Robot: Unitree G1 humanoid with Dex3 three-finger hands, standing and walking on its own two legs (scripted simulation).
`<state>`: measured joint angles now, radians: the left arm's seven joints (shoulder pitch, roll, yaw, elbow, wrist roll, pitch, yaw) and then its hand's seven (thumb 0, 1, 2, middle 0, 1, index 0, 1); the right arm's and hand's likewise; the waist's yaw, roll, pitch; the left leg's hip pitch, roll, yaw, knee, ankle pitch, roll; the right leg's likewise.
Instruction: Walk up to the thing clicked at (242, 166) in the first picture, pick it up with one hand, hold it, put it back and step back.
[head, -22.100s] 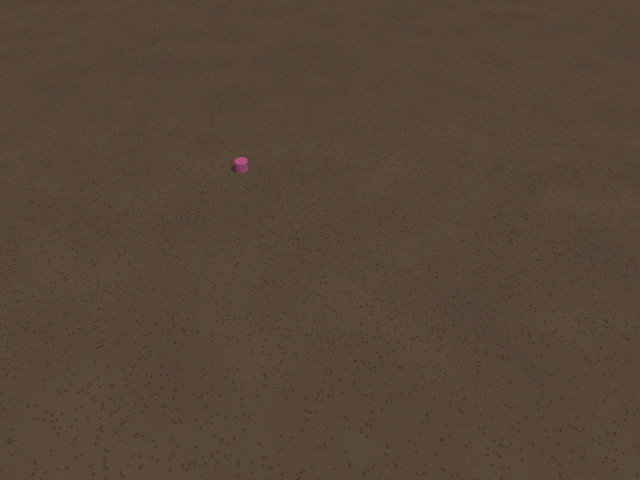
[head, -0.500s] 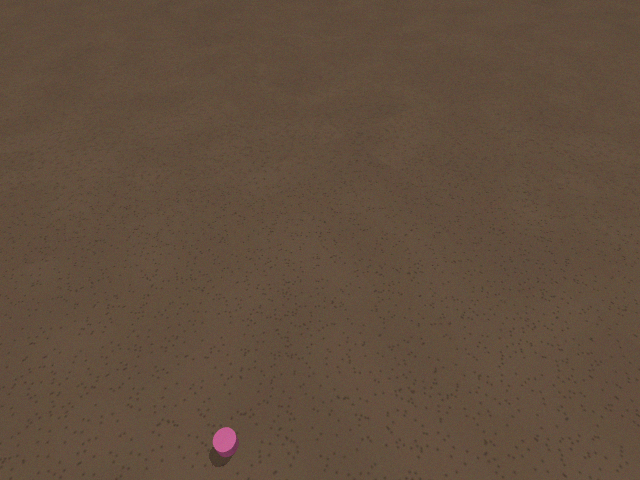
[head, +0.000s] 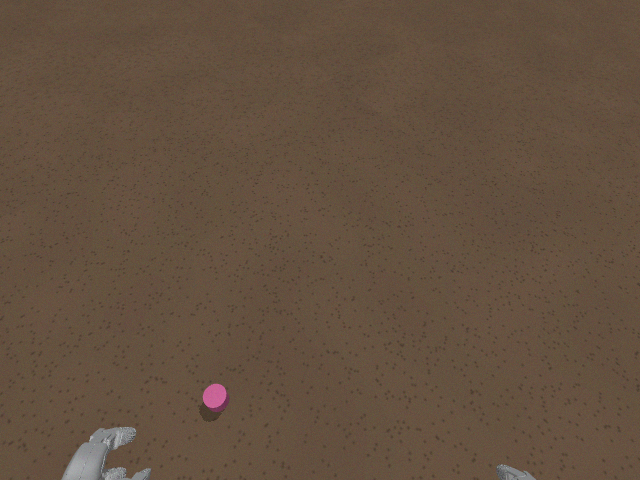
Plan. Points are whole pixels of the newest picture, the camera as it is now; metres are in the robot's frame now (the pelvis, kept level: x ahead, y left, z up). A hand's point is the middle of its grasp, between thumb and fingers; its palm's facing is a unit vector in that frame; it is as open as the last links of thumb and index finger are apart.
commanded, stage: rise first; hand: left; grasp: from above
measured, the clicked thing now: (216, 397) +0.41 +0.28 -0.74
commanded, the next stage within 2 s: none
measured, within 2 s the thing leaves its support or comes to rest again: neither
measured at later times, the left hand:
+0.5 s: hand out of the picture +0.13 +0.27 -0.22, palm faces -0.19 -0.86 -0.48, open 14.3 cm
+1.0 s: hand (155, 461) +0.22 +0.31 -0.40, palm faces -0.45 -0.46 -0.77, open 14.1 cm
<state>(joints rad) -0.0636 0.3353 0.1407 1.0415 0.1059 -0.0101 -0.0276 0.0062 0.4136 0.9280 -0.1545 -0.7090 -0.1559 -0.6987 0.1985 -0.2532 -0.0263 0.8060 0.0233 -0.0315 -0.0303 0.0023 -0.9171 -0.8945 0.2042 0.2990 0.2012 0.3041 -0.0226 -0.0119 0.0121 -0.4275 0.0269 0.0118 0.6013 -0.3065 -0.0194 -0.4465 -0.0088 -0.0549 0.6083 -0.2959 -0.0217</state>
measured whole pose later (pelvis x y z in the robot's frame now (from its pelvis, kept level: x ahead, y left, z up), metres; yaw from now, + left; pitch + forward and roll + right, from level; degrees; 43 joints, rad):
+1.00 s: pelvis -0.07 +0.01 -0.26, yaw -1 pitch +34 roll -2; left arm -0.26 0.49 0.12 0.76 0.70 -0.10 0.11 0.00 -0.52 0.98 -0.08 -1.07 -0.08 -1.07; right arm 0.07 -0.30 -0.07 0.64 0.00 -0.18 0.03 0.01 -0.88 -0.89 0.20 0.30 0.20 0.30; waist -0.02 0.02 -0.16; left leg -1.77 0.02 -0.02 1.88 -0.70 0.01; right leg -1.77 -0.05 -0.05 1.85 -0.66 -0.02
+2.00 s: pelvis -0.09 +0.03 -0.42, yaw -5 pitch +35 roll -7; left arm -0.82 0.77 0.18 1.35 1.31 -0.36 0.40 0.00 -0.51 1.00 -0.09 -0.98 -0.09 -0.98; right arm 0.10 -0.27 -0.03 0.76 -0.14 -0.03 0.14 0.00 -0.91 -0.89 0.21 0.30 0.20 0.30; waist -0.14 -0.01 -0.05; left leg -2.28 0.02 -0.07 2.38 -0.72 0.04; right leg -2.23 -0.05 -0.09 2.29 -0.66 0.00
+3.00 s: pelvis -0.08 +0.03 -0.45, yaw -8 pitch +35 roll -9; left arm -1.09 0.81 0.09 1.56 1.36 -0.28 0.50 0.00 -0.53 0.99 -0.08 -1.06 -0.09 -1.05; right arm 0.10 -0.29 0.07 0.76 -0.19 -0.09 0.15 0.00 -0.91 -0.89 0.20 0.30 0.20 0.30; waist -0.28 -0.04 0.00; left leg -2.37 0.02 -0.11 2.48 -0.74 0.04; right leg -2.31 -0.04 -0.12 2.36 -0.66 0.00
